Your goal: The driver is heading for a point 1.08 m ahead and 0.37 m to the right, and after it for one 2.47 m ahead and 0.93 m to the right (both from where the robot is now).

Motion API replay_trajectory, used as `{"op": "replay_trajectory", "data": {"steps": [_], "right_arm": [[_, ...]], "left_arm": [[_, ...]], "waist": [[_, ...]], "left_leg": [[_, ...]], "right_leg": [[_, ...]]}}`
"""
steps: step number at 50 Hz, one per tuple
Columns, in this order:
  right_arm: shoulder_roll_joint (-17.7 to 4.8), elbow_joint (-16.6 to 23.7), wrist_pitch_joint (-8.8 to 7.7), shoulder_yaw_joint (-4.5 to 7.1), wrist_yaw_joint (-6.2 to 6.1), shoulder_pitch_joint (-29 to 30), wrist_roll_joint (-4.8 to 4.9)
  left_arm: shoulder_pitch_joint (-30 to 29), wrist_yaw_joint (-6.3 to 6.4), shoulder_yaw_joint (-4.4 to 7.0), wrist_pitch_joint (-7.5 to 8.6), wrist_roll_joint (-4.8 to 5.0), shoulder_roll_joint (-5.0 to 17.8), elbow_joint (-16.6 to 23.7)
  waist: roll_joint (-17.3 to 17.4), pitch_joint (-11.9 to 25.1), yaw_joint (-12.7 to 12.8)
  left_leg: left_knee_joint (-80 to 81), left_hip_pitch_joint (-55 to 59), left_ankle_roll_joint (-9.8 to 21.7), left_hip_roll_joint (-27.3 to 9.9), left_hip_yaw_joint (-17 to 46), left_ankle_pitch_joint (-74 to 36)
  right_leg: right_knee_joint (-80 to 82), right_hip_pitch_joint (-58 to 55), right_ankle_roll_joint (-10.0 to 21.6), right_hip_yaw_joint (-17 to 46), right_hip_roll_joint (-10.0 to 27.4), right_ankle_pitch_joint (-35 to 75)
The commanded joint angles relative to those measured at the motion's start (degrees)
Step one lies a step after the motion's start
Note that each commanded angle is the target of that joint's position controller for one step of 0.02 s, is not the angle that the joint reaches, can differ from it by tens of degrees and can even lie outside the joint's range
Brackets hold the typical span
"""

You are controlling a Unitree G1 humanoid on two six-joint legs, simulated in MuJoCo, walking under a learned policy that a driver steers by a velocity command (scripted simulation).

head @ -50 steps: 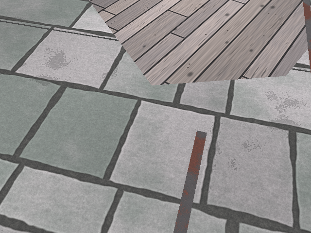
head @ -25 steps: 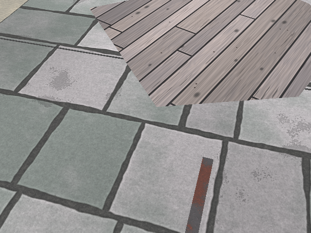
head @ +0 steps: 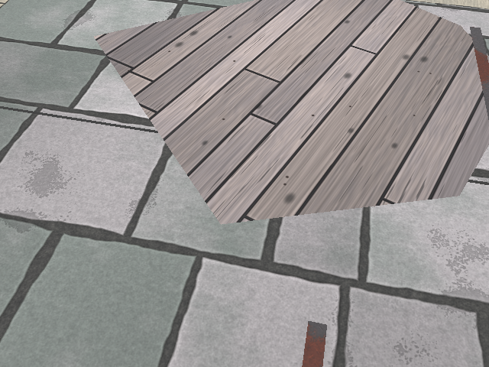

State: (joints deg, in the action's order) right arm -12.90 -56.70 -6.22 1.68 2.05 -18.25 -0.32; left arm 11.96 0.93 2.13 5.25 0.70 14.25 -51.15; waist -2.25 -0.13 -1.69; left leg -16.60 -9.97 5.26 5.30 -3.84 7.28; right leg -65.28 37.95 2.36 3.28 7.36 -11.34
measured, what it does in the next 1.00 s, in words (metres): walks ahead: right foot, then left foot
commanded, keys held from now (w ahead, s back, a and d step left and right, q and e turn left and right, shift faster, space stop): w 0.74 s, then w+e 0.26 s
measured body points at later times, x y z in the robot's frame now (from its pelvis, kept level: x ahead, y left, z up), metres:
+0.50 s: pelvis +0.28 -0.08 +0.00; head +0.29 -0.10 +0.45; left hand +0.33 +0.18 -0.12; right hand +0.37 -0.35 -0.14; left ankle +0.28 +0.08 -0.66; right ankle +0.30 -0.16 -0.74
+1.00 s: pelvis +0.55 -0.02 -0.01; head +0.58 -0.01 +0.44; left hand +0.59 +0.25 -0.15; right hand +0.66 -0.29 -0.12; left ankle +0.61 +0.07 -0.74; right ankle +0.46 -0.17 -0.65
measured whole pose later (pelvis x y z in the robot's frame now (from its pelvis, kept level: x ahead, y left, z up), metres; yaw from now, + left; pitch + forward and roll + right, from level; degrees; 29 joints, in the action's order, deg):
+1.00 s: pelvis +0.55 -0.02 -0.01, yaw -4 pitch +1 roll +0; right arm -13.4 -51.3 -6.4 3.1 1.3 -9.0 -0.2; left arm 18.7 0.7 3.4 4.3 2.0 14.7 -55.2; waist -2.2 -1.3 0.2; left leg -26.5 -19.0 2.5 -0.1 -5.9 9.2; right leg -68.0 25.6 2.7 3.0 2.9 -20.2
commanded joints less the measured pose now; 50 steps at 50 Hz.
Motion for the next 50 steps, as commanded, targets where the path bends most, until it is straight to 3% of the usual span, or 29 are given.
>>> {"op": "replay_trajectory", "data": {"steps": [1, 5, 10, 12, 13, 14, 15, 16, 17, 18, 19, 20, 21, 23, 26, 32, 38, 40, 41, 42, 43, 44, 45, 46, 48, 50], "right_arm": [[-7.55, 3.12, -1.03, 1.19, -1.13, 2.28, 0.07], [-9.16, 2.15, -0.26, 1.46, -2.02, -2.36, 0.97], [-9.76, 0.26, 0.94, 1.83, -2.18, -6.50, 1.53], [-10.43, 0.17, 1.54, 2.18, -2.31, -5.98, 1.57], [-10.85, 0.40, 1.86, 2.28, -2.34, -4.86, 1.53], [-10.19, 0.73, 2.18, 1.99, -2.32, -3.80, 1.27], [-7.97, 1.88, 2.18, 1.04, -2.29, -3.27, 0.46], [-1.39, 2.92, 0.97, -0.99, -1.75, -9.12, 0.24], [-3.17, 2.05, -0.65, -0.78, -1.46, -9.26, 1.13], [-8.84, 3.52, -1.49, 0.72, -1.23, -3.99, 2.68], [-9.34, 4.61, -1.62, 0.89, -1.44, -0.11, 2.79], [-8.57, 4.89, -1.27, 1.10, -1.80, 1.89, 1.99], [-7.77, 4.81, -0.44, 1.46, -2.08, 1.47, 1.41], [-5.13, 4.12, 1.07, 1.29, -2.20, -0.62, 1.22], [-5.20, 5.84, 1.74, 1.66, -2.46, 3.46, 0.76], [-3.69, 9.55, 1.17, 1.29, -1.69, 16.15, 0.90], [-4.29, 12.97, 0.26, 1.03, 0.07, 24.08, 1.45], [-5.62, 12.96, -0.32, 1.56, 0.41, 21.87, 1.43], [-7.04, 12.07, -0.61, 2.28, 0.31, 18.01, 1.38], [-9.34, 9.47, -0.76, 3.64, -0.09, 9.52, 1.34], [-13.31, 6.90, -0.83, 5.01, -0.74, -1.87, 0.62], [-18.82, 5.57, -0.38, 6.33, -1.05, -8.51, -0.37], [-13.86, 5.73, -0.24, 4.89, -1.01, -8.43, -0.15], [-10.57, 6.36, -0.35, 3.88, -1.17, -3.25, 0.36], [-6.26, 7.45, -0.59, 2.59, -0.99, 5.71, 0.41], [-4.52, 6.72, -0.94, 2.27, -0.77, 8.35, -0.43]], "left_arm": [[1.95, 0.40, 0.78, -0.19, -0.72, 2.65, 2.42], [-7.34, -0.34, 0.38, 0.50, -0.18, 1.64, 4.86], [-14.29, -2.09, 0.15, 1.01, 0.57, 2.45, 7.68], [-12.99, -2.67, 0.54, 1.52, 0.57, 3.71, 8.01], [-9.90, -2.76, 1.09, 1.76, 0.53, 4.77, 7.40], [-2.68, -2.60, 2.30, 1.90, 0.42, 6.75, 5.25], [8.99, -2.16, 3.88, 2.02, 0.09, 10.83, 2.26], [16.86, -2.02, 5.55, 1.54, -0.84, 17.50, 0.71], [17.79, -2.26, 4.30, 1.48, -0.72, 13.17, 0.44], [12.54, -2.26, 3.08, 1.62, -0.41, 9.54, 1.31], [6.76, -2.26, 2.31, 1.49, -0.31, 7.42, 2.75], [2.83, -2.55, 1.70, 1.40, -0.49, 5.60, 3.35], [1.09, -2.80, 1.25, 1.54, -0.82, 4.22, 3.38], [2.03, -3.06, 1.27, 1.79, -1.00, 4.05, 2.08], [5.27, -2.28, 1.88, 1.87, -1.04, 6.27, 0.17], [10.16, -0.84, 1.90, 0.96, -0.36, 7.28, -2.01], [14.50, -0.28, 2.44, -0.38, 0.31, 7.80, -4.99], [13.46, -0.07, 2.78, -0.91, 0.46, 8.55, -4.97], [12.03, -0.06, 2.96, -1.15, 0.43, 9.26, -4.56], [10.65, -0.13, 2.66, -1.40, 0.18, 8.61, -4.05], [9.81, -0.26, 1.77, -1.33, -0.50, 6.66, -2.61], [17.22, -0.74, -0.35, -0.28, -0.40, -1.18, -2.04], [16.93, -0.95, 0.29, 0.94, 0.97, 1.91, -3.23], [11.75, -0.84, 1.79, 1.27, 2.48, 6.82, -1.75], [6.38, 0.02, 2.34, 0.58, 1.62, 6.35, -0.40], [8.99, 0.10, 2.67, -1.29, 1.34, 3.45, -0.97]], "waist": [[4.39, -3.13, 2.66], [4.42, -3.09, -0.69], [5.23, -4.69, -2.74], [5.97, -3.89, -1.25], [6.58, -2.26, 0.85], [6.14, 1.86, 4.60], [3.20, 10.06, 9.02], [-11.00, 18.58, 8.22], [-12.82, 22.36, 8.49], [-8.67, 13.84, 7.44], [-4.54, 8.90, 5.71], [-1.21, 5.08, 4.08], [-1.82, 3.22, 2.17], [-2.43, 2.04, 0.61], [-0.90, -0.19, 0.67], [-1.12, -2.85, 4.08], [-1.15, -5.74, 5.62], [-1.97, -4.33, 3.49], [-2.86, -1.98, 1.10], [-2.41, 2.98, -3.15], [0.61, 11.54, -7.39], [14.92, 21.22, -5.11], [16.09, 24.63, -5.90], [12.60, 14.61, -4.94], [6.70, 4.78, -1.34], [8.98, 1.81, 1.87]], "left_leg": [[11.81, -6.03, 9.78, -15.97, 11.86, -4.06], [10.87, -0.87, 7.28, -15.15, 9.19, -4.89], [6.80, 8.29, 6.47, -18.72, 10.21, -3.38], [3.67, 10.81, 5.57, -20.09, 11.00, -6.25], [0.13, 10.93, 4.81, -19.73, 10.46, -12.83], [-8.48, 9.87, 3.51, -17.06, 8.17, -22.31], [-23.89, 1.89, 1.51, -13.54, 4.94, -20.88], [-47.61, -22.50, -3.17, -3.91, 0.54, 0.42], [-57.21, -31.05, -2.65, -2.38, 9.41, 24.03], [-60.79, -35.95, -1.31, -6.07, 10.69, 20.81], [-59.06, -34.93, -0.89, -9.39, 8.95, 15.13], [-55.31, -32.62, -1.20, -11.37, 7.98, 10.97], [-51.79, -29.09, -1.41, -13.09, 8.13, 8.15], [-49.21, -25.45, -2.17, -13.40, 7.20, 5.54], [-42.74, -30.28, -3.47, -13.75, 6.93, -0.38], [-22.88, -30.31, -4.07, -11.69, 4.72, -13.70], [-14.50, -31.35, -2.11, -10.25, 4.70, -8.69], [-12.43, -25.65, -1.14, -8.76, 4.18, -4.61], [-11.73, -18.83, -0.49, -6.95, 2.82, -3.15], [-10.99, -6.91, 0.69, -5.32, 1.56, -3.65], [-13.56, 11.73, 3.69, -12.19, 8.34, -4.70], [-9.83, 34.67, 11.97, -27.76, 33.27, 2.76], [-2.27, 34.22, 12.90, -30.00, 45.07, 8.07], [-1.12, 25.99, 9.41, -28.33, 35.91, 9.64], [3.16, 8.46, 5.75, -24.07, 21.86, 5.08], [7.05, -0.07, 4.18, -20.77, 13.22, 1.62]], "right_leg": [[8.01, 1.27, -1.58, 0.06, 2.39, 9.15], [24.63, -0.47, -2.04, -2.12, -0.19, 17.46], [33.32, -0.41, -0.98, -2.47, -1.85, 12.41], [35.68, -3.67, 0.64, -2.96, -2.80, 7.76], [36.83, -8.65, 1.60, -4.19, -4.18, 6.10], [38.08, -18.20, 3.01, -5.73, -6.16, 5.62], [36.50, -34.98, 6.12, -0.53, -1.49, 7.05], [39.69, -58.61, 15.04, 24.20, 12.99, 0.81], [47.79, -61.35, 17.20, 39.41, 16.21, -3.85], [48.23, -54.39, 13.88, 31.58, 14.35, -4.14], [49.20, -45.92, 11.92, 22.99, 12.09, 0.17], [51.44, -38.25, 10.95, 17.22, 9.53, 4.25], [53.51, -33.19, 9.82, 12.83, 7.21, 6.62], [56.08, -28.73, 10.13, 8.46, 5.23, 11.01], [57.59, -29.51, 10.85, 4.94, 5.10, 17.75], [59.27, -32.39, 8.85, 0.41, 3.58, 14.82], [55.21, -41.96, 8.34, 1.55, 7.55, 15.82], [51.70, -42.71, 7.54, 2.76, 8.01, 21.29], [47.66, -41.84, 6.95, 2.64, 7.24, 29.20], [38.65, -39.01, 5.66, 1.04, 4.30, 35.52], [23.06, -28.14, 3.63, -1.20, 0.67, 26.83], [-0.01, -4.79, -0.75, -3.95, -9.15, -3.01], [-9.20, 1.30, -0.35, 5.06, -9.55, -21.47], [-12.31, 5.88, 0.41, 5.12, -6.34, -18.18], [-7.44, 2.40, 0.69, 2.68, -1.09, -8.43], [-3.79, -3.85, 0.91, 2.87, 1.05, -4.16]]}}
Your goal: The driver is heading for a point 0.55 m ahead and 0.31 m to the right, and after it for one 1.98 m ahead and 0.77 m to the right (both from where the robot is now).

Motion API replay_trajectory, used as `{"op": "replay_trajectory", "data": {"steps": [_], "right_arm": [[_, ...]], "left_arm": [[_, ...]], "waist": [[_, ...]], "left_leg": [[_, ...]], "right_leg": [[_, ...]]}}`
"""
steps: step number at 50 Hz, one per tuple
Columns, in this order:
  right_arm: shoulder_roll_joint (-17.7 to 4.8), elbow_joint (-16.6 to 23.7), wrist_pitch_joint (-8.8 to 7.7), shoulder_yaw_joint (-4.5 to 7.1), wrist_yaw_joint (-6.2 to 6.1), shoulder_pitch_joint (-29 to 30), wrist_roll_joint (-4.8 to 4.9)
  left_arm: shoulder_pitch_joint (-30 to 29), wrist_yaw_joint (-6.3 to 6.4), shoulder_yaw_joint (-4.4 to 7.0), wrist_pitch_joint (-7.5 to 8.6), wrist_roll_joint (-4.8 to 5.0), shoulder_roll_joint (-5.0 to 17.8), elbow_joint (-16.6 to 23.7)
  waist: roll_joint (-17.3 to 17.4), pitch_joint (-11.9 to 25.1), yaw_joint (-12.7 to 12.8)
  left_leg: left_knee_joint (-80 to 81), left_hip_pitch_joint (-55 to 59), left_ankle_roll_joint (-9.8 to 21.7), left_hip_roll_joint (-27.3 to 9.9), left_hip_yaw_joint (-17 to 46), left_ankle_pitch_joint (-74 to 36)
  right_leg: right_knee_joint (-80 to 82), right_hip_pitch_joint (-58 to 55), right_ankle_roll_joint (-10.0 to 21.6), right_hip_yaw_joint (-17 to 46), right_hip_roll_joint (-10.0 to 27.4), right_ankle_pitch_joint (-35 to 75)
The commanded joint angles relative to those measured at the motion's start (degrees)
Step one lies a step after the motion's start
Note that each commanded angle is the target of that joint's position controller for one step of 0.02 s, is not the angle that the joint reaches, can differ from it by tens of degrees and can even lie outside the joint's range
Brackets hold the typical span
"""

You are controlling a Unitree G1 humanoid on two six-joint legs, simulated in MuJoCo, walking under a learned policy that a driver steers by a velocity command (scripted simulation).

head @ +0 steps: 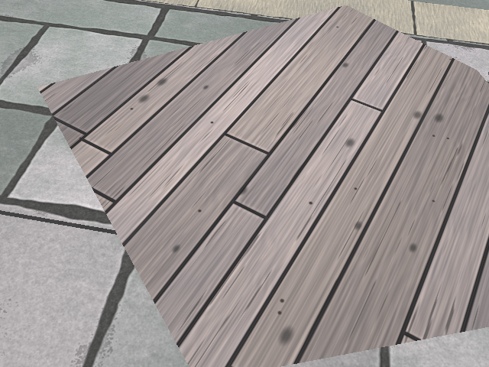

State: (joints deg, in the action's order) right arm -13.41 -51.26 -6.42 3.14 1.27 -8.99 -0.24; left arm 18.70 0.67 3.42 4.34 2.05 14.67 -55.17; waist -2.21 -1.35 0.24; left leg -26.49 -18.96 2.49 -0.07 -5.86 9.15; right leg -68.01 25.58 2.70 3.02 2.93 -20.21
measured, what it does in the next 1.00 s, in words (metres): walks ahead, turning right: right foot, then left foot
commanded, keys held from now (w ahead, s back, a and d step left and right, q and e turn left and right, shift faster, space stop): w+e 1.00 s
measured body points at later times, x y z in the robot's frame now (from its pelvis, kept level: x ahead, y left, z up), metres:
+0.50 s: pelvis +0.26 -0.08 -0.02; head +0.30 -0.09 +0.43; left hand +0.48 +0.14 -0.12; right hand +0.24 -0.36 -0.15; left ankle +0.13 +0.10 -0.63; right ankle +0.32 -0.16 -0.74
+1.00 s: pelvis +0.54 -0.13 -0.01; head +0.57 -0.14 +0.44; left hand +0.74 +0.08 -0.13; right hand +0.57 -0.45 -0.09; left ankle +0.66 -0.08 -0.74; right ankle +0.36 -0.17 -0.66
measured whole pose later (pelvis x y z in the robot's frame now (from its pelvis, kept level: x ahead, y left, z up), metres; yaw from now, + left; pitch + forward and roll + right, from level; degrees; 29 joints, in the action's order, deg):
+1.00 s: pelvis +0.54 -0.13 -0.01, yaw -34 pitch +2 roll +1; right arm -14.8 -43.5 -7.3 3.5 1.1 -4.5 -0.3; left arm 20.3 1.1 4.2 2.3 1.8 16.0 -43.9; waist -1.8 -0.2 2.2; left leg -30.1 -23.7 1.4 1.9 -1.0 9.2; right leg -63.3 18.2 2.2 8.6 -3.9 -27.6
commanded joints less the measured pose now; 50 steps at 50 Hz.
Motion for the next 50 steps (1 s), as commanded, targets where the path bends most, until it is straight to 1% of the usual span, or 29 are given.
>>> {"op": "replay_trajectory", "data": {"steps": [1, 3, 5, 9, 13, 15, 16, 18, 19, 20, 21, 22, 23, 24, 25, 26, 27, 29, 32, 36, 40, 43, 44, 45, 46, 47, 48, 49, 50], "right_arm": [[-4.27, 0.73, -0.92, 1.01, -0.09, -1.17, -0.57], [-5.85, -0.19, -1.17, 1.53, -0.58, -1.98, -0.78], [-6.70, -0.91, -1.01, 1.83, -1.29, -3.18, -0.93], [-8.22, -1.35, -0.37, 2.09, -2.35, -4.75, -0.73], [-9.61, -2.47, 0.79, 2.58, -2.84, -8.96, 0.10], [-10.27, -2.81, 1.63, 2.91, -2.80, -10.06, 0.62], [-10.75, -2.72, 2.03, 3.11, -2.79, -9.81, 0.88], [-12.47, -1.96, 2.64, 3.60, -2.96, -8.06, 1.28], [-13.26, -1.62, 3.05, 3.81, -3.07, -7.17, 1.46], [-13.52, -1.16, 3.41, 3.76, -3.09, -5.65, 1.78], [-12.60, -0.16, 3.11, 3.34, -3.13, -5.69, 1.18], [-2.74, 3.00, 1.45, 0.47, -2.08, -10.79, -1.05], [-6.11, 4.40, -1.46, 0.68, -1.20, -5.97, 1.36], [-8.73, 6.17, -2.77, 1.44, -0.79, 0.32, 3.45], [-8.27, 6.14, -3.29, 1.23, -1.02, 0.95, 2.84], [-8.63, 5.23, -3.06, 1.68, -1.46, 0.48, 1.38], [-9.29, 5.01, -2.21, 2.24, -1.49, -0.99, 0.90], [-8.36, 5.52, -0.56, 2.45, -1.45, -1.61, 0.26], [-6.49, 7.64, 0.39, 1.90, -1.86, 3.81, -0.64], [-5.01, 10.07, 0.01, 1.07, -1.23, 11.84, -0.04], [-6.77, 12.32, -0.76, 1.29, -0.36, 15.56, 0.72], [-8.85, 12.36, -1.80, 1.99, 0.16, 13.16, 0.86], [-9.45, 11.36, -2.13, 2.43, 0.07, 9.31, 0.77], [-11.20, 9.97, -2.44, 3.30, -0.23, 3.08, 0.12], [-14.51, 9.04, -2.42, 4.16, -0.68, -6.40, -0.65], [-18.61, 7.06, -1.62, 5.15, -0.49, -11.47, -1.20], [-13.02, 7.93, -1.34, 3.97, -0.23, -10.07, 0.25], [-9.03, 8.89, -0.88, 2.91, -0.50, -7.30, 0.53], [-8.16, 9.24, -0.37, 2.38, -0.57, -4.22, 0.02]], "left_arm": [[2.85, 0.33, 1.32, -1.11, 0.04, 1.65, 2.98], [0.95, 0.47, 1.69, -2.02, -0.17, 1.67, 4.37], [-2.13, 0.35, 2.00, -2.20, -0.58, 2.04, 5.84], [-8.76, -1.06, 1.67, -1.66, -0.91, 1.32, 8.33], [-16.88, -2.65, 0.85, -1.59, -0.98, 0.41, 12.09], [-19.08, -3.39, 0.75, -1.68, -0.83, 0.60, 13.96], [-19.32, -3.73, 0.87, -1.74, -0.76, 0.97, 14.74], [-16.91, -4.10, 1.75, -1.99, -0.75, 2.86, 15.53], [-12.47, -4.11, 2.67, -2.10, -0.59, 4.53, 14.95], [-4.12, -3.84, 4.24, -2.06, -0.41, 7.22, 13.02], [5.50, -2.64, 6.52, -2.40, -0.50, 12.26, 10.56], [4.77, -2.07, 7.39, -2.05, -0.13, 18.84, 10.43], [7.36, -2.31, 5.98, -1.17, -1.13, 15.18, 12.09], [5.65, -2.50, 4.91, -0.43, -1.70, 11.43, 11.62], [1.63, -2.45, 4.25, -0.04, -1.23, 9.30, 12.32], [-3.10, -2.43, 3.55, 0.01, -1.11, 7.19, 13.46], [-5.61, -2.20, 2.95, 0.11, -1.58, 5.80, 14.52], [-5.90, -1.69, 2.94, 0.33, -1.42, 6.58, 14.94], [-2.97, -0.45, 3.55, 0.44, -1.17, 9.21, 14.50], [0.04, 0.16, 3.57, -0.11, -0.89, 9.20, 13.92], [2.82, 0.21, 3.57, -0.52, -0.49, 8.96, 12.80], [2.21, 0.75, 3.70, -1.19, -0.71, 9.17, 13.14], [1.19, 0.82, 3.51, -1.43, -0.75, 8.68, 13.62], [0.21, 0.69, 2.84, -1.41, -0.97, 6.89, 14.42], [-0.12, 0.45, 1.62, -1.24, -1.96, 3.87, 15.84], [8.96, 0.35, 0.64, -0.61, -0.08, 0.56, 17.31], [8.98, 0.59, 1.50, -0.60, 0.76, 6.86, 15.67], [2.54, 0.54, 2.36, -0.95, 0.28, 10.18, 16.30], [-0.72, 0.62, 2.45, -1.26, -0.41, 9.79, 16.98]], "waist": [[8.40, 2.24, 0.46], [6.99, 0.57, 0.98], [5.77, -0.55, 0.59], [4.89, -1.89, -1.02], [3.71, -4.61, -4.10], [4.14, -5.14, -4.43], [4.64, -4.88, -3.93], [6.89, -1.72, -1.33], [7.86, 1.18, 1.51], [7.14, 5.51, 6.39], [2.51, 10.67, 10.37], [-13.25, 14.12, 3.07], [-7.48, 22.35, 6.10], [-4.03, 14.91, 7.07], [-0.26, 10.48, 4.52], [2.12, 7.39, 1.90], [1.40, 6.49, -0.22], [1.62, 5.29, -1.72], [1.08, 2.73, -0.67], [-2.20, 1.07, 2.54], [-3.39, 0.79, 3.95], [-5.25, 1.50, 2.11], [-5.90, 2.71, -0.06], [-5.25, 6.79, -3.09], [0.82, 14.96, -6.91], [21.84, 21.65, -2.63], [16.74, 18.27, -3.70], [10.43, 10.82, -5.25], [6.19, 6.55, -4.17]], "left_leg": [[17.98, 7.32, 7.25, -14.96, 12.33, -2.89], [19.16, 6.89, 7.77, -14.98, 8.10, -7.44], [19.52, 8.71, 7.89, -15.08, 5.11, -10.15], [19.89, 12.06, 6.75, -14.44, -0.56, -12.12], [18.56, 19.21, 6.47, -16.59, -3.50, -13.47], [16.19, 23.26, 5.98, -17.71, -4.64, -16.81], [14.31, 24.47, 5.49, -18.02, -5.46, -21.16], [7.16, 25.39, 4.22, -17.89, -7.34, -40.11], [-0.05, 24.99, 3.54, -17.42, -8.11, -48.82], [-11.41, 21.66, 2.00, -15.49, -9.38, -50.59], [-28.38, 8.67, -0.86, -12.92, -9.33, -36.06], [-49.22, -18.43, -4.25, -1.34, -5.00, 19.77], [-56.33, -25.34, -3.29, 1.41, 9.33, 24.88], [-55.44, -30.53, -1.52, -1.50, 10.59, 19.38], [-50.40, -28.61, -0.53, -4.18, 10.66, 14.04], [-45.48, -24.11, -0.83, -6.10, 10.53, 11.28], [-42.27, -19.56, -1.25, -7.44, 10.97, 9.46], [-37.22, -16.31, -2.88, -7.43, 10.16, 7.86], [-26.55, -17.51, -5.33, -5.87, 8.81, 0.20], [-9.46, -13.68, -5.31, -2.21, 8.30, -13.17], [-3.05, -11.55, -4.30, -0.70, 9.63, -13.40], [-0.54, -7.69, -2.59, -0.11, 9.93, -6.59], [1.35, -2.62, -1.53, 0.42, 8.89, -5.97], [1.70, 7.42, 0.35, -1.29, 9.62, -6.30], [0.47, 22.88, 3.89, -11.06, 18.92, -3.73], [5.98, 40.90, 13.65, -23.96, 46.50, 7.12], [8.64, 39.19, 13.03, -24.65, 51.39, 19.64], [9.42, 31.86, 10.14, -22.02, 41.48, 18.97], [10.36, 24.08, 8.43, -19.54, 33.63, 12.06]], "right_leg": [[-0.63, 7.97, 0.58, 2.79, 5.62, 5.71], [1.19, 10.92, 0.30, 3.24, 5.80, 9.61], [5.59, 14.80, -0.28, 4.18, 5.59, 14.47], [18.38, 15.41, -0.61, 1.17, 4.68, 23.46], [26.32, 17.80, 0.24, -2.83, 4.19, 22.60], [28.56, 18.30, 1.15, -4.58, 3.54, 18.65], [29.46, 16.99, 1.88, -5.79, 2.77, 16.00], [29.97, 9.46, 3.91, -9.44, -0.90, 10.34], [30.26, 3.01, 5.27, -11.01, -3.42, 7.96], [34.54, -8.84, 7.28, -11.71, -6.20, 11.13], [37.39, -26.53, 10.21, -3.27, -3.14, 12.15], [41.46, -45.44, 20.19, 28.32, 12.07, 6.77], [51.14, -49.64, 23.31, 45.04, 17.00, 1.60], [51.97, -45.96, 19.60, 36.78, 15.30, 6.96], [51.37, -37.61, 17.27, 28.70, 12.79, 12.12], [51.78, -28.89, 15.47, 22.62, 10.36, 17.63], [52.95, -23.15, 14.73, 19.27, 8.84, 21.38], [54.82, -17.62, 14.73, 16.71, 7.36, 24.88], [55.95, -13.71, 14.13, 12.93, 5.44, 27.16], [54.99, -11.60, 10.58, 10.79, 2.25, 19.31], [51.12, -15.42, 9.50, 15.55, 4.26, 15.47], [46.00, -19.09, 8.52, 20.19, 5.75, 16.87], [43.14, -18.86, 7.67, 20.41, 4.63, 19.31], [36.03, -16.56, 5.91, 18.54, 1.57, 22.47], [19.75, -8.61, 3.59, 13.47, -2.30, 14.68], [1.50, 12.43, -0.24, 7.19, -9.66, -13.39], [-6.64, 19.97, -0.76, 8.81, -4.71, -12.89], [-8.30, 21.62, -1.01, 7.68, -2.60, -7.34], [-7.16, 19.40, -1.25, 5.72, -0.42, -2.97]]}}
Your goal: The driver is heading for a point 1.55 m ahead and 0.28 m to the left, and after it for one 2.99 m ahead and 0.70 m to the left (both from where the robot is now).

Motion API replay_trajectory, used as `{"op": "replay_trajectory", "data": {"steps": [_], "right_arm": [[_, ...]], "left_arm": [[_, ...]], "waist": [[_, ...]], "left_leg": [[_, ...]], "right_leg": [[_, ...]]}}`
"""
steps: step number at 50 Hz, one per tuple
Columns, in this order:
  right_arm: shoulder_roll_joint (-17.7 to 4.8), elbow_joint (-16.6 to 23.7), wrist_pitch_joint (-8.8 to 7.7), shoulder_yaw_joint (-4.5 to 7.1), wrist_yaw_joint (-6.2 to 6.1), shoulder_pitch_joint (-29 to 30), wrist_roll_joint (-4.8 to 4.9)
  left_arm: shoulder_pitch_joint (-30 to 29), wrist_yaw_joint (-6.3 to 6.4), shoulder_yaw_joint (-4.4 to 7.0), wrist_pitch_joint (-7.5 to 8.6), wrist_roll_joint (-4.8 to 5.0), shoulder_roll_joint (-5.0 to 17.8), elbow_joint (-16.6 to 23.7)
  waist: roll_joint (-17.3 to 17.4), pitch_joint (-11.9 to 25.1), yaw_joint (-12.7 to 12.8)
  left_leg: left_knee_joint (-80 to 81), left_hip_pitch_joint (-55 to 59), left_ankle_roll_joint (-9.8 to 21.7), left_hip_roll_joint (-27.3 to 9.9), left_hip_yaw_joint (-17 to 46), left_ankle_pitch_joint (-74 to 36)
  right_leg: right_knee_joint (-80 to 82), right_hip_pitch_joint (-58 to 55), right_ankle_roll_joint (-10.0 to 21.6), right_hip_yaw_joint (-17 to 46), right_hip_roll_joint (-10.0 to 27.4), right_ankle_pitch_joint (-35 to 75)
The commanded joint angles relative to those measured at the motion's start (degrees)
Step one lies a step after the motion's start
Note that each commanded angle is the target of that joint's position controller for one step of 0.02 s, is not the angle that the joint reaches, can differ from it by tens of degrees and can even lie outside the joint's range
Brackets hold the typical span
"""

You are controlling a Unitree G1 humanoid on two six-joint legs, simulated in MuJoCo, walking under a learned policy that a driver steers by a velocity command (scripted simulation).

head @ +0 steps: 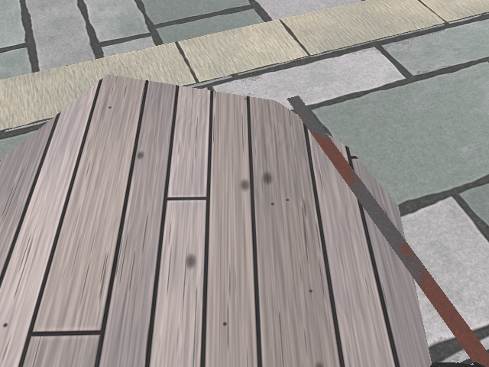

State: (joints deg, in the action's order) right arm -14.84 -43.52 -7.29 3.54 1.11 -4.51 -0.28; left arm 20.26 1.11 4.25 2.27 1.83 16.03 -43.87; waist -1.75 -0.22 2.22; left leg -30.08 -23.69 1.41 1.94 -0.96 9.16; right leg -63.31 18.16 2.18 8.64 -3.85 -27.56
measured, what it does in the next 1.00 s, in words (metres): walks ahead: right foot, then left foot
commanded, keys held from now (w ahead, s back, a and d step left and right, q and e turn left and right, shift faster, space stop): w+e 0.34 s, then w+q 0.66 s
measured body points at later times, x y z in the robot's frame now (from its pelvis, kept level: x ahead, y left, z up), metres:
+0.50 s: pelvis +0.25 -0.07 -0.01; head +0.29 -0.09 +0.44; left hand +0.53 +0.11 -0.08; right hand +0.20 -0.35 -0.14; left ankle +0.11 +0.12 -0.66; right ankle +0.32 -0.18 -0.73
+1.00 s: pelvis +0.53 -0.08 -0.02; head +0.57 -0.08 +0.43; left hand +0.57 +0.20 -0.14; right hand +0.72 -0.34 -0.11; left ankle +0.65 +0.00 -0.73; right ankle +0.32 -0.19 -0.71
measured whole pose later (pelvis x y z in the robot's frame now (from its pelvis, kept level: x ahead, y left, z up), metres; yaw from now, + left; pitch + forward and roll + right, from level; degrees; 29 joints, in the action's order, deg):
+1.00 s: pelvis +0.53 -0.08 -0.02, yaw +0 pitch +2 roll -2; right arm -15.0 -42.0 -2.2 3.3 3.5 -4.8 1.4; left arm 18.7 1.5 4.8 2.5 0.7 15.7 -48.3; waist 1.2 -1.9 1.6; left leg -35.5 -30.3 6.8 -0.2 -3.8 7.6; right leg -30.1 -3.6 -2.2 -15.7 4.3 -26.8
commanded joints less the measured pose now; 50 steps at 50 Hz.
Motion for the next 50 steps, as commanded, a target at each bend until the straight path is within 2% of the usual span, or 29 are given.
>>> {"op": "replay_trajectory", "data": {"steps": [1, 2, 3, 5, 8, 10, 13, 17, 19, 20, 21, 22, 23, 24, 25, 26, 27, 28, 30, 32, 35, 38, 41, 44, 45, 47, 48, 49, 50], "right_arm": [[-5.65, 1.10, 0.82, 1.61, -0.45, -6.91, -0.23], [-5.06, 0.80, 0.79, 1.28, -0.56, -6.25, -0.64], [-5.06, 0.37, 0.60, 1.36, -0.55, -6.25, -0.54], [-6.26, -0.57, 0.09, 1.80, -0.52, -6.94, -0.05], [-8.38, -1.53, 0.08, 2.48, -0.74, -7.90, -0.05], [-9.05, -1.86, 0.48, 2.57, -0.93, -7.99, 0.00], [-10.16, -2.59, 1.21, 2.63, -1.28, -9.76, 0.27], [-12.25, -3.78, 2.56, 3.09, -1.33, -12.58, 1.28], [-13.20, -4.80, 3.14, 3.15, -1.21, -14.06, 2.04], [-14.10, -5.24, 3.42, 3.23, -1.24, -13.98, 2.33], [-14.01, -5.59, 3.78, 2.88, -1.35, -13.05, 2.54], [-11.89, -5.42, 3.59, 1.85, -1.46, -13.16, 1.99], [-4.42, -2.95, 2.61, -0.76, -0.61, -17.57, 0.11], [-6.77, -4.28, 0.99, -0.59, -0.09, -17.04, 1.90], [-11.12, -2.36, 0.70, 1.00, 0.22, -10.79, 4.17], [-10.08, -1.40, 0.71, 0.71, 0.15, -8.35, 4.01], [-9.37, -1.99, 1.14, 0.80, -0.15, -7.92, 2.66], [-9.28, -2.79, 2.12, 1.19, -0.32, -9.68, 2.18], [-6.95, -4.24, 4.03, 1.01, -0.45, -13.18, 2.34], [-5.88, -3.91, 4.93, 1.02, -0.76, -11.92, 2.31], [-5.17, -2.65, 4.89, 1.08, -0.75, -8.04, 1.94], [-3.88, -1.32, 4.46, 0.57, 0.27, -3.77, 1.54], [-2.77, 1.07, 4.38, -0.14, 1.31, 1.64, 1.30], [-3.08, 3.72, 4.37, -0.25, 2.42, 4.73, 1.33], [-3.47, 4.41, 4.39, -0.10, 2.76, 4.71, 1.38], [-5.40, 4.82, 4.64, 0.90, 2.97, 1.17, 1.54], [-7.35, 3.87, 4.79, 1.99, 2.83, -4.52, 1.75], [-10.54, 1.80, 4.85, 3.81, 2.15, -13.52, 1.85], [-16.17, 0.50, 5.47, 5.67, 0.76, -20.79, 1.82]], "left_arm": [[-4.31, -0.01, 1.74, 0.77, -0.84, 7.61, 6.47], [-3.99, -0.40, 1.80, 0.52, -0.56, 6.49, 6.76], [-3.49, -0.64, 1.63, 0.20, -0.13, 5.29, 6.93], [-4.41, -0.79, 1.25, -0.41, -0.09, 3.59, 8.00], [-7.18, -0.97, 0.94, -0.62, -0.42, 3.08, 9.63], [-9.33, -1.56, 0.72, -0.39, -0.34, 2.84, 10.11], [-15.35, -2.75, 0.11, 0.07, -0.48, 1.80, 11.68], [-20.45, -4.12, 0.00, -0.01, -0.23, 2.06, 14.33], [-19.70, -4.23, 0.36, 0.06, -0.70, 2.56, 14.94], [-16.43, -4.07, 1.10, 0.04, -1.04, 3.89, 14.36], [-7.99, -3.75, 2.52, 0.04, -1.09, 6.24, 11.95], [1.41, -2.82, 4.16, -0.16, -1.19, 9.89, 9.21], [5.96, -1.83, 5.10, -0.01, -2.02, 16.74, 8.25], [7.58, -1.91, 3.98, 0.58, -2.22, 14.06, 9.22], [4.72, -2.43, 2.79, 1.19, -2.41, 10.82, 8.36], [1.22, -2.49, 2.24, 1.52, -1.98, 9.18, 7.74], [-2.62, -2.62, 1.59, 1.80, -1.77, 6.91, 7.41], [-5.40, -2.72, 1.05, 2.28, -1.89, 4.97, 7.53], [-7.47, -2.63, 1.13, 3.58, -2.28, 4.31, 6.75], [-7.64, -2.18, 1.40, 4.43, -2.84, 4.80, 5.43], [-5.96, -1.18, 1.52, 4.58, -3.18, 4.90, 3.49], [-5.58, -0.61, 1.73, 4.38, -2.86, 6.03, 2.45], [-2.81, -0.18, 2.22, 3.73, -2.27, 7.21, 0.60], [-1.35, 0.02, 2.74, 2.45, -1.34, 8.27, -0.85], [-1.76, 0.15, 2.89, 1.99, -1.12, 8.82, -1.00], [-3.18, 0.62, 3.32, 1.11, -0.81, 10.73, -0.73], [-4.04, 0.81, 3.40, 0.59, -0.67, 11.45, -0.57], [-4.99, 0.92, 3.11, 0.39, -0.35, 11.28, -0.38], [-3.59, 1.00, 2.00, 1.05, -1.71, 8.49, 0.66]], "waist": [[5.50, 2.20, -5.08], [6.77, 1.21, -3.71], [7.93, 0.89, -3.25], [7.47, 0.25, -3.00], [5.90, 0.05, -3.24], [5.68, -0.31, -3.86], [5.26, -2.11, -6.24], [5.51, -4.32, -7.36], [6.33, -3.17, -5.55], [7.35, -0.95, -2.82], [6.67, 3.24, 2.56], [4.78, 8.49, 6.92], [-9.55, 16.59, 3.98], [-8.32, 26.13, 5.67], [-3.88, 17.51, 6.10], [-3.66, 10.29, 3.76], [-2.01, 6.53, 1.34], [-3.44, 4.38, -0.89], [-3.81, 3.51, -3.22], [-2.52, 1.11, -3.67], [-1.88, -1.09, -2.64], [-1.38, -2.62, -1.20], [-0.35, -5.10, 1.16], [-0.67, -5.98, 1.82], [-1.18, -5.51, 1.21], [-3.42, -1.60, -1.61], [-3.91, 1.82, -4.97], [-2.58, 6.63, -10.02], [5.57, 11.72, -12.05]], "left_leg": [[15.32, 22.97, 9.00, -19.30, 23.48, 6.16], [16.76, 19.28, 8.24, -17.54, 18.90, 2.53], [18.22, 17.52, 8.21, -16.62, 15.75, 0.55], [20.16, 16.65, 9.29, -16.79, 11.29, -4.26], [21.16, 18.42, 9.96, -17.51, 5.87, -11.22], [21.25, 19.38, 8.98, -16.50, 1.41, -13.55], [20.93, 20.57, 7.53, -15.76, -3.73, -14.01], [18.95, 26.13, 6.41, -18.08, -6.55, -17.60], [14.61, 27.20, 6.38, -19.08, -6.96, -31.94], [9.53, 27.56, 6.13, -19.05, -7.44, -41.42], [-0.02, 25.25, 5.10, -17.51, -9.05, -46.11], [-13.07, 14.48, 3.18, -15.25, -9.81, -37.38], [-37.06, -10.01, -0.54, -6.64, -8.75, 5.86], [-47.52, -14.97, -0.21, -1.96, 4.73, 25.99], [-49.53, -19.58, 0.15, -4.64, 6.93, 22.38], [-45.70, -19.82, 0.33, -7.22, 5.85, 17.57], [-41.82, -17.81, -0.09, -9.32, 5.40, 13.64], [-39.52, -14.23, -0.50, -10.72, 5.85, 10.22], [-38.48, -10.00, -1.49, -10.98, 5.84, 5.76], [-36.07, -12.18, -2.28, -10.72, 6.84, 1.83], [-28.37, -17.10, -2.87, -9.76, 8.16, -6.28], [-17.99, -16.48, -2.31, -8.86, 5.57, -13.84], [-11.51, -17.90, -1.03, -8.43, 2.69, -14.27], [-8.02, -19.73, 0.98, -7.66, 0.13, -8.33], [-7.23, -18.49, 1.91, -6.78, -1.16, -5.55], [-7.45, -10.75, 4.28, -2.80, -5.03, 0.45], [-7.02, -3.21, 5.80, -0.21, -6.43, 2.29], [-3.01, 10.49, 7.99, 2.30, -6.19, -1.20], [-1.45, 27.23, 11.54, -5.89, 8.04, -3.38]], "right_leg": [[-9.02, 25.32, -0.76, -0.12, 7.91, 7.12], [-7.17, 22.63, -0.53, -0.36, 9.42, 8.70], [-5.72, 21.27, -0.51, -1.22, 10.05, 9.45], [-3.27, 22.34, -0.94, -2.14, 10.79, 11.09], [2.80, 25.18, -1.83, -2.36, 11.31, 17.13], [8.87, 24.52, -1.82, -3.56, 11.11, 23.03], [18.15, 22.28, -1.26, -6.95, 10.13, 29.19], [24.84, 21.42, 0.54, -10.30, 8.72, 25.21], [27.22, 15.26, 2.81, -11.90, 5.67, 18.53], [28.63, 9.48, 4.18, -12.98, 3.51, 15.81], [33.31, -2.29, 5.98, -13.96, 1.34, 19.33], [32.94, -19.47, 7.73, -9.83, 3.66, 23.53], [33.71, -41.80, 16.00, 17.39, 21.72, 20.84], [42.20, -42.90, 20.17, 34.96, 29.16, 20.00], [43.06, -36.32, 16.48, 24.21, 26.56, 22.82], [43.74, -27.49, 13.99, 14.73, 23.84, 26.11], [45.37, -20.28, 12.05, 8.93, 21.12, 27.22], [47.83, -14.65, 10.84, 4.38, 19.12, 27.89], [52.38, -9.21, 10.73, 0.11, 18.34, 27.51], [54.86, -7.70, 10.36, -4.39, 18.05, 29.30], [55.82, -10.50, 9.11, -9.76, 17.36, 31.01], [56.57, -12.34, 7.67, -14.34, 16.98, 30.84], [56.16, -16.67, 7.32, -16.77, 18.89, 31.84], [52.63, -22.98, 6.53, -18.29, 20.80, 37.16], [50.47, -24.22, 5.96, -19.02, 21.11, 42.66], [42.44, -25.38, 4.50, -20.50, 20.83, 63.07], [34.21, -24.50, 3.53, -21.28, 19.95, 70.34], [21.73, -19.33, 1.51, -22.60, 17.50, 68.20], [3.34, -4.71, -1.43, -22.63, 14.27, 45.43]]}}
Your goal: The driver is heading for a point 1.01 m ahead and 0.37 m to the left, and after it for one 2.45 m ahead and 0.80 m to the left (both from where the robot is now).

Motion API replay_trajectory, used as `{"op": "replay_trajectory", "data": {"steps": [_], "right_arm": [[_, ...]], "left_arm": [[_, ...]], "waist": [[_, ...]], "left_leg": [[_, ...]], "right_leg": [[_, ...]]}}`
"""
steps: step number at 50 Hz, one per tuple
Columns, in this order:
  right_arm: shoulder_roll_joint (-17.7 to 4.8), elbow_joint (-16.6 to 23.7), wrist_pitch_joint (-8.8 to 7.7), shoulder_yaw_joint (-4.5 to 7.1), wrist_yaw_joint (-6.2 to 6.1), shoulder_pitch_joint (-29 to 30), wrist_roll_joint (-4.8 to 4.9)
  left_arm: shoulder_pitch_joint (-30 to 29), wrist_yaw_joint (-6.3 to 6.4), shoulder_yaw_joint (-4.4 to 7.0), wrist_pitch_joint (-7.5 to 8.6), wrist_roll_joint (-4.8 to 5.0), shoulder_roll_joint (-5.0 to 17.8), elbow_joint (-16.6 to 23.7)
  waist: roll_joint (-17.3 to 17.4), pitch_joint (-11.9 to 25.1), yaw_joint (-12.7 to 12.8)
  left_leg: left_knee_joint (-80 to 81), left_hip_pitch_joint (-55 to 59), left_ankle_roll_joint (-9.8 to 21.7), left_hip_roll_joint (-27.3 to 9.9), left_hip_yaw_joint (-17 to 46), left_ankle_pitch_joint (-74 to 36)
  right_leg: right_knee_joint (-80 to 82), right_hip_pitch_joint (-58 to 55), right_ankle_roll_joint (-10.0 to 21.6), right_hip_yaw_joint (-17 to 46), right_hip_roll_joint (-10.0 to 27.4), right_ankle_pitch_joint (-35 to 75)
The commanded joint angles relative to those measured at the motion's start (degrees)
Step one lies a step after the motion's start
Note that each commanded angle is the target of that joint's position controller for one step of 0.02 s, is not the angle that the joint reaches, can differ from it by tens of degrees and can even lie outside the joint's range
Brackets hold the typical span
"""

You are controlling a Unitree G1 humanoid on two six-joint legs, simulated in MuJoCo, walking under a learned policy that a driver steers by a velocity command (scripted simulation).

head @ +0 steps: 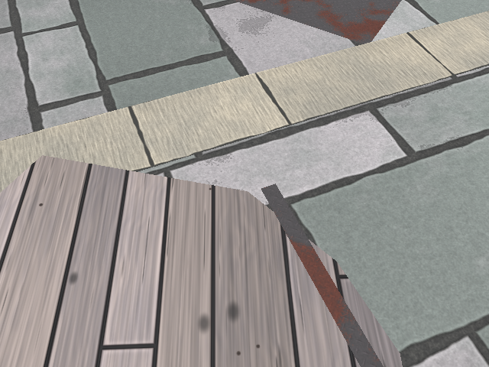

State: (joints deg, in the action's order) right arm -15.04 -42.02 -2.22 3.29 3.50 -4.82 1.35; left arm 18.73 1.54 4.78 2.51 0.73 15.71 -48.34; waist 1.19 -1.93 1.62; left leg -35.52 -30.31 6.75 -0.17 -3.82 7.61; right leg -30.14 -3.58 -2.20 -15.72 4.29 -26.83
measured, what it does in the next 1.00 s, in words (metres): walks ahead, turning left: right foot, then left foot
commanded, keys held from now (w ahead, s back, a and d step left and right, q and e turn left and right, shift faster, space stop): w+q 0.94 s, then w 0.06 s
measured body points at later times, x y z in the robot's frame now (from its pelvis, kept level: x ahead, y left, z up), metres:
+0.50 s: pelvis +0.29 +0.00 +0.01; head +0.32 +0.01 +0.46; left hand +0.44 +0.30 -0.06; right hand +0.42 -0.27 -0.10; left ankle +0.12 +0.08 -0.70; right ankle +0.43 -0.08 -0.71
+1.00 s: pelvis +0.52 +0.13 +0.00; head +0.55 +0.16 +0.45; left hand +0.36 +0.39 -0.12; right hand +0.85 +0.07 -0.06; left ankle +0.56 +0.27 -0.72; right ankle +0.44 -0.08 -0.70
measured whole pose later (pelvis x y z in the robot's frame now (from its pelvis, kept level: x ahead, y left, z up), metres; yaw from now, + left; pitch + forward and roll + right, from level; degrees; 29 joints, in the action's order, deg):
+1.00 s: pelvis +0.52 +0.13 +0.00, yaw +36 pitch +2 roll -2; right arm -16.1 -32.8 -1.1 3.6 2.7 -3.9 1.2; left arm 18.7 0.5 4.6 3.0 1.1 18.3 -49.1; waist 0.8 -3.0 3.6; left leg -35.0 -29.9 5.6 -0.2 -2.8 7.6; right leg -30.9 -2.0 -2.6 -13.7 5.7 -26.7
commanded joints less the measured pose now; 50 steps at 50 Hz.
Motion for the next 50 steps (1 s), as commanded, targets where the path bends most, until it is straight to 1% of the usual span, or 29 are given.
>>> {"op": "replay_trajectory", "data": {"steps": [1, 2, 3, 4, 5, 6, 9, 11, 14, 18, 21, 22, 23, 24, 25, 26, 27, 28, 29, 31, 33, 36, 40, 44, 45, 47, 48, 49, 50], "right_arm": [[-20.30, 0.82, -0.15, 6.27, -1.75, -16.87, 0.24], [-15.35, 1.56, -0.65, 4.79, -1.38, -18.80, -0.23], [-12.01, 1.32, -1.23, 4.02, -1.46, -17.38, -0.49], [-10.16, 1.78, -1.65, 3.44, -1.39, -13.58, -0.18], [-7.75, 2.53, -1.77, 2.75, -1.61, -10.01, -0.21], [-7.11, 3.71, -1.74, 2.34, -1.92, -8.17, -0.88], [-9.01, 4.28, -1.95, 2.84, -2.77, -8.52, -0.77], [-10.48, 4.01, -1.79, 3.27, -3.55, -9.84, -0.47], [-10.60, 3.60, -1.12, 3.34, -4.15, -11.88, 0.00], [-10.40, 2.58, -0.32, 3.34, -4.37, -15.53, 0.33], [-10.26, 2.88, 0.12, 3.45, -4.64, -15.04, 0.09], [-9.54, 3.35, 0.22, 3.23, -4.63, -13.88, 0.05], [-7.39, 4.10, 0.03, 2.46, -4.45, -13.23, -0.22], [-4.14, 5.46, -0.19, 1.19, -4.35, -13.77, -1.32], [-2.19, 7.07, -0.66, 0.49, -4.31, -22.05, 0.70], [-8.56, 5.09, -0.53, 1.55, -4.48, -20.98, 1.17], [-11.06, 5.91, -0.21, 2.32, -4.38, -14.67, 0.64], [-10.26, 6.53, 0.03, 2.31, -4.39, -11.89, 0.01], [-9.49, 7.30, 0.02, 2.46, -4.13, -10.08, -0.45], [-7.34, 7.64, 0.51, 2.32, -3.47, -11.07, 0.42], [-5.62, 8.44, 1.05, 1.90, -3.31, -9.95, 0.35], [-4.82, 9.52, 1.18, 1.45, -3.11, -7.03, -0.07], [-3.76, 10.46, 0.42, 0.79, -1.78, -1.12, 0.00], [-3.81, 12.69, 0.31, 0.68, -0.48, 4.22, 0.23], [-4.38, 13.14, 0.37, 0.93, -0.24, 4.43, 0.17], [-6.54, 13.07, 0.75, 2.09, -0.19, 1.16, -0.28], [-8.18, 11.72, 0.93, 3.18, -0.38, -4.84, -0.41], [-11.02, 8.96, 1.19, 4.95, -1.16, -14.69, -0.22], [-15.69, 7.23, 1.62, 6.07, -2.51, -21.80, 0.05]], "left_arm": [[2.32, -0.28, -0.89, 2.80, -1.45, 1.20, 8.15], [-3.60, -1.37, -0.25, 5.28, 0.60, 6.47, 8.86], [-7.96, -1.82, -0.04, 6.21, 2.34, 7.63, 10.17], [-8.71, -1.46, -0.28, 6.54, 1.39, 6.86, 10.15], [-9.12, -0.95, 0.25, 6.20, -0.44, 7.67, 9.58], [-7.96, -1.01, 0.61, 5.46, -0.97, 7.99, 9.39], [-7.52, -0.94, 0.27, 3.65, -1.60, 6.03, 9.90], [-11.48, -0.85, -0.36, 3.25, -1.77, 4.65, 11.19], [-17.73, -1.42, -1.14, 3.58, -1.43, 3.22, 12.47], [-22.42, -2.50, -0.75, 4.44, -0.37, 4.96, 14.03], [-19.91, -2.96, 0.27, 5.36, -0.14, 7.09, 13.74], [-15.82, -2.79, 0.84, 5.68, -0.21, 7.76, 12.66], [-9.82, -2.43, 1.72, 6.01, -0.96, 9.61, 11.61], [-0.72, -1.88, 2.55, 5.95, -1.71, 13.01, 10.90], [2.59, -2.40, 3.32, 5.13, -2.04, 16.19, 8.61], [0.65, -2.55, 2.02, 4.84, -0.72, 10.19, 9.93], [-1.49, -2.17, 1.18, 4.36, -0.56, 7.24, 10.36], [-3.96, -2.08, 0.69, 3.96, -1.12, 6.61, 10.51], [-5.43, -1.99, 0.35, 3.72, -1.31, 5.58, 9.99], [-6.24, -1.81, 0.07, 4.00, -1.45, 4.81, 9.21], [-5.93, -1.79, 0.43, 4.39, -1.01, 5.85, 8.05], [-5.35, -1.60, 1.14, 4.30, -1.17, 8.06, 6.54], [-4.80, -1.27, 1.33, 3.47, -0.83, 9.53, 5.08], [-2.05, -1.26, 1.86, 2.40, 0.22, 11.59, 3.26], [-2.00, -1.24, 2.07, 2.05, 0.56, 12.19, 3.03], [-2.48, -0.91, 2.64, 1.38, 1.17, 14.08, 3.04], [-2.61, -0.75, 2.68, 0.97, 1.48, 14.46, 2.90], [-2.19, -0.57, 1.97, 0.90, 1.30, 12.93, 2.77], [-0.09, -0.83, -0.04, 1.29, -1.51, 7.48, 3.92]], "waist": [[15.89, 19.54, -4.14], [7.66, 23.78, -8.92], [5.11, 16.00, -8.88], [-0.89, 9.84, -5.80], [-1.18, 7.32, -3.74], [-0.15, 5.92, -1.96], [-0.03, 4.46, -0.61], [0.48, 3.10, -1.61], [2.90, 2.64, -4.34], [4.22, 2.55, -6.24], [6.35, 2.89, -4.12], [6.79, 4.12, -1.65], [5.78, 8.65, 1.40], [-1.42, 17.04, 4.60], [-22.51, 21.87, 0.16], [-14.37, 16.53, 1.71], [-8.89, 9.74, 3.26], [-4.89, 6.13, 2.27], [-4.66, 3.28, 1.37], [-7.49, 2.36, -0.37], [-7.03, 1.47, -0.66], [-5.29, 1.10, -0.30], [-4.66, -0.25, 1.83], [-4.86, -2.22, 3.21], [-5.14, -2.24, 2.69], [-7.01, 0.69, -0.28], [-6.74, 4.10, -4.10], [-4.90, 9.05, -9.18], [6.59, 14.44, -9.86]], "left_leg": [[12.86, 51.21, 19.09, -17.85, 46.53, 6.26], [19.13, 53.44, 18.13, -18.97, 51.49, 11.10], [18.84, 48.05, 15.25, -17.24, 42.53, 9.08], [18.58, 38.41, 12.88, -14.53, 35.18, 2.99], [18.88, 31.08, 11.32, -12.29, 29.77, -3.05], [20.11, 25.84, 11.09, -10.93, 27.18, -7.25], [22.14, 18.95, 11.30, -9.17, 22.68, -15.08], [22.44, 16.45, 9.96, -7.22, 19.56, -15.62], [21.02, 14.73, 6.74, -4.04, 17.06, -10.28], [17.28, 18.85, 5.47, -5.96, 22.48, -4.29], [12.32, 22.82, 4.15, -7.67, 27.70, -4.14], [9.24, 22.36, 3.08, -6.47, 27.68, -6.25], [1.31, 19.72, 1.17, -3.61, 25.35, -8.17], [-15.14, 11.91, -1.23, 0.53, 19.75, 2.38], [-31.84, -8.32, -4.32, 6.48, 14.19, 27.37], [-38.71, -14.64, -5.14, 1.59, 15.54, 24.60], [-40.09, -15.99, -5.57, -0.12, 13.79, 19.02], [-39.08, -14.05, -5.95, -1.99, 12.24, 15.04], [-36.59, -13.12, -6.12, -3.48, 12.15, 12.55], [-33.76, -9.57, -6.21, -5.48, 11.01, 10.57], [-30.93, -10.51, -6.82, -6.22, 9.97, 9.44], [-24.41, -12.92, -7.81, -6.91, 9.54, 3.82], [-11.40, -9.99, -7.12, -6.06, 6.17, -7.15], [-3.54, -8.07, -5.01, -4.70, 2.78, -5.81], [-2.32, -7.06, -4.04, -3.93, 1.85, -3.42], [-1.20, -0.15, -1.52, -0.20, -1.35, 2.65], [1.13, 8.50, 0.26, 2.31, -2.47, 2.93], [4.28, 23.87, 2.45, 4.10, -1.66, -1.15], [3.53, 41.68, 6.11, -7.67, 15.37, -5.13]], "right_leg": [[-51.24, 41.76, -0.97, 10.66, -7.94, -5.41], [-54.09, 48.03, 0.88, 22.66, -5.97, -5.20], [-51.80, 51.14, 2.48, 22.14, -3.27, -1.24], [-45.42, 49.27, 3.05, 21.69, -0.41, 3.12], [-39.98, 45.19, 2.83, 21.33, 1.41, 5.29], [-37.91, 41.41, 2.46, 21.41, 2.19, 6.88], [-30.08, 38.81, 0.05, 19.63, 1.93, 9.97], [-21.92, 38.86, -1.42, 18.60, 0.82, 16.64], [-8.20, 34.79, -1.84, 17.98, -2.17, 28.52], [-0.01, 32.48, -1.05, 19.25, -4.38, 30.15], [2.89, 28.96, 1.27, 19.98, -4.70, 23.79], [5.23, 23.47, 2.63, 19.02, -4.96, 23.96], [5.13, 12.95, 4.97, 20.85, -1.97, 24.08], [4.29, -2.25, 8.58, 31.37, 8.42, 20.85], [10.42, -16.88, 17.46, 58.84, 19.60, 6.79], [12.65, -13.72, 16.06, 59.82, 19.31, -4.69], [13.09, -6.99, 13.61, 50.08, 16.82, -2.27], [13.95, -0.23, 12.48, 43.10, 14.45, 5.55], [15.15, 4.49, 12.32, 38.13, 12.42, 11.42], [17.80, 9.14, 11.93, 31.01, 10.12, 16.57], [19.80, 10.35, 12.97, 26.65, 10.40, 20.69], [20.98, 8.63, 13.75, 21.33, 11.24, 26.96], [20.77, 7.16, 11.62, 12.82, 9.46, 30.67], [19.35, 2.46, 10.13, 9.18, 11.25, 33.64], [17.77, 0.97, 9.63, 8.27, 11.76, 38.08], [9.86, -1.05, 8.44, 5.91, 11.79, 57.37], [1.25, 0.18, 7.69, 4.67, 10.99, 64.41], [-11.01, 7.02, 6.02, 3.41, 9.03, 61.76], [-30.16, 23.91, 3.66, 3.41, 5.44, 26.80]]}}
Keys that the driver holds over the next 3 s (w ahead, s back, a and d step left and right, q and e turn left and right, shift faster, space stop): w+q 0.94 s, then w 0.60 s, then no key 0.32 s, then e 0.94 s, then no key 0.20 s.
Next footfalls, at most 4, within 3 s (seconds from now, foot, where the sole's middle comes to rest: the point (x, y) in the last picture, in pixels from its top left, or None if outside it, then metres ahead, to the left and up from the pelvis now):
0.46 right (289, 362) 0.47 -0.07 -0.75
0.98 left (153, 311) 0.59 0.30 -0.75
1.52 right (163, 198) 0.98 0.33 -0.75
1.94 left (83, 215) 0.90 0.57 -0.75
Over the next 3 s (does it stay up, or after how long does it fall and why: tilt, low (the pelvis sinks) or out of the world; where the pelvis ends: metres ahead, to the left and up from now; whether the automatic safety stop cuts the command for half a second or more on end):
stays up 0.93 0.40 0.03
